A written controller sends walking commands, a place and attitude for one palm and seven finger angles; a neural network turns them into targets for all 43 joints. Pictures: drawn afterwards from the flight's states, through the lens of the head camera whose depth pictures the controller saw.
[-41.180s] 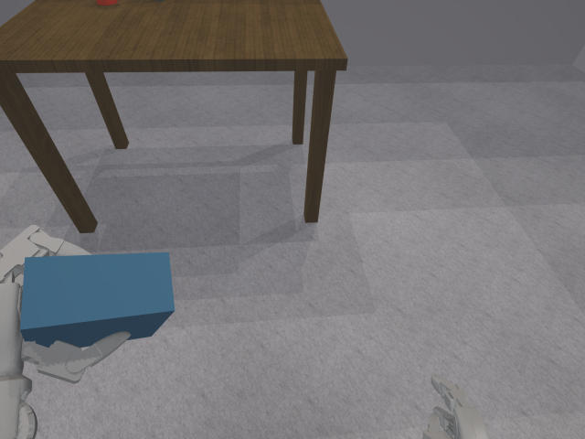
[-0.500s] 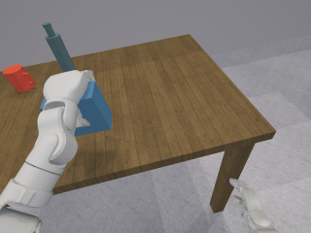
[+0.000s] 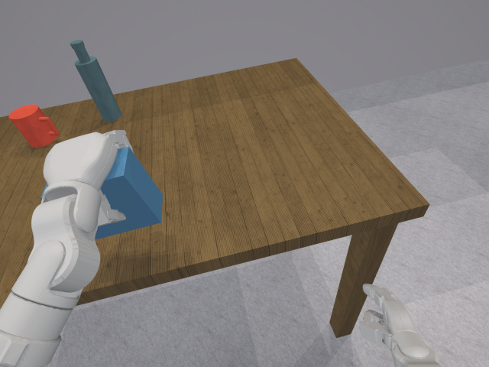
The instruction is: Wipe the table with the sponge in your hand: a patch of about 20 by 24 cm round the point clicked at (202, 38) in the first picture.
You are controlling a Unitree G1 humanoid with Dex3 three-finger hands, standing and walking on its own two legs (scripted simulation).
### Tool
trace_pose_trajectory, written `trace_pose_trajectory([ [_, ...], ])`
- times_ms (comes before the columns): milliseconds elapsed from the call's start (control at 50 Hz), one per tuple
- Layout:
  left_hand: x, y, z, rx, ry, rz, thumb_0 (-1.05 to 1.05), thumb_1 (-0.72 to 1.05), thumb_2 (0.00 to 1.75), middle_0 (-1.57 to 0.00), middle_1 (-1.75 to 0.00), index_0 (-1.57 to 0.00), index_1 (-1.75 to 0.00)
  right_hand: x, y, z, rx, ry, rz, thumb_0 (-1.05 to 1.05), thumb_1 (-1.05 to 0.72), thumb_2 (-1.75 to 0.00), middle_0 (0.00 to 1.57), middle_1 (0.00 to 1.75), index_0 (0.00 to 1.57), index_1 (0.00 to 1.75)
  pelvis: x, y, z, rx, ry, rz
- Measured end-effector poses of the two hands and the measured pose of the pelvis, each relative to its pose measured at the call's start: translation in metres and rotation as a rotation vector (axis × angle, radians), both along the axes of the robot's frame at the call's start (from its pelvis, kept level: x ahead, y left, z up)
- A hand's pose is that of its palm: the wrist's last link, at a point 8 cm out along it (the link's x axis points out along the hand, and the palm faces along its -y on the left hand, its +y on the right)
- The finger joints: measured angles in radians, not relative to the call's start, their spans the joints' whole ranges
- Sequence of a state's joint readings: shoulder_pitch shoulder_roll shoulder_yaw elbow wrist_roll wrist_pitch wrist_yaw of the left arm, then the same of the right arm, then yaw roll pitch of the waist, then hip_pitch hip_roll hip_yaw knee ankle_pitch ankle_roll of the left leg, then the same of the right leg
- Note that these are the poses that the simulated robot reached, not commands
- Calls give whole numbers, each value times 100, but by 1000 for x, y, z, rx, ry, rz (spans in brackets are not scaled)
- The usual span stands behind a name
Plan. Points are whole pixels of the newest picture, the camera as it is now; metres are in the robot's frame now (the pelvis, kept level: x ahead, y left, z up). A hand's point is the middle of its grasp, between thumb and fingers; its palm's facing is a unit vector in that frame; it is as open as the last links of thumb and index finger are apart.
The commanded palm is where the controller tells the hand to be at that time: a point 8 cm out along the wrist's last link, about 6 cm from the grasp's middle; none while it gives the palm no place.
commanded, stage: bring the sponge back beside the body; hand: left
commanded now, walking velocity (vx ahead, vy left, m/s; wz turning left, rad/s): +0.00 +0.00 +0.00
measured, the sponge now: (116, 203) +0.30 +0.26 +0.14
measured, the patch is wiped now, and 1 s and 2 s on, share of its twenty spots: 1.00 1.00 1.00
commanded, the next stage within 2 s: step back with the hand held close in 1.24 s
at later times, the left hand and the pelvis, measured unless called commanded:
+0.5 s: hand (81, 222) +0.23 +0.26 +0.18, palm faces +0.14 -0.09 -0.99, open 10.4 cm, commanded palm +0.18 +0.27 +0.25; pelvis -0.02 +0.00 +0.00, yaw +0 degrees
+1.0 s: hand (47, 267) +0.17 +0.28 +0.17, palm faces +0.16 -0.09 -0.98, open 10.4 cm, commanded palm +0.13 +0.28 +0.24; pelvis -0.03 +0.00 +0.00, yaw +0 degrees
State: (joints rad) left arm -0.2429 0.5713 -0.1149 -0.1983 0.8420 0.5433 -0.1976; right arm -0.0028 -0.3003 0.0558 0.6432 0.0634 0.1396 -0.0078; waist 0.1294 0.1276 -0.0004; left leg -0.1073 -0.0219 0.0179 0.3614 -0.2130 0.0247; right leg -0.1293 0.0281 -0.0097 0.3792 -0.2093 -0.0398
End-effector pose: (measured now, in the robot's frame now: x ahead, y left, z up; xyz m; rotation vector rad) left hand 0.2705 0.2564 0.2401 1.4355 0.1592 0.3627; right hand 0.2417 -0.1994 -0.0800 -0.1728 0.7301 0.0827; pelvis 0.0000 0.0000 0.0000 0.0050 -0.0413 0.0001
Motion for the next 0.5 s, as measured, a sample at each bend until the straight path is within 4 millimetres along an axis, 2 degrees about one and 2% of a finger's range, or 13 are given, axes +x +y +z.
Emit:
trace_pose_trajectory([
  [220,-27,5,-6,-6,14,12,-1,-52,103,-71,-131,-72,-131,2,4,11,11,-60,9,1,-90,-90,19,30,20,30,-9,-4,-1,0,-15,-2],
  [500,-68,5,-10,2,3,-8,-1,-52,103,-71,-131,-72,-131,-12,2,7,2,-62,8,1,-90,-90,20,30,20,30,-20,-4,-2,-1,-38,-6],
])
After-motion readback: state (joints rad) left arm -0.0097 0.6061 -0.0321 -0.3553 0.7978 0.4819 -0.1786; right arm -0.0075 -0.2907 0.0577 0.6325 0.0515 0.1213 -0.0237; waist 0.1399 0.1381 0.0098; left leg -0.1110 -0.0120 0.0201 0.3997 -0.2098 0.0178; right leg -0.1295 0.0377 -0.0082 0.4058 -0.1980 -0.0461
